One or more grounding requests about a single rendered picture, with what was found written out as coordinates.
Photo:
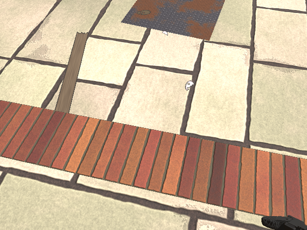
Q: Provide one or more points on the robot right hand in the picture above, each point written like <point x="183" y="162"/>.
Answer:
<point x="283" y="223"/>

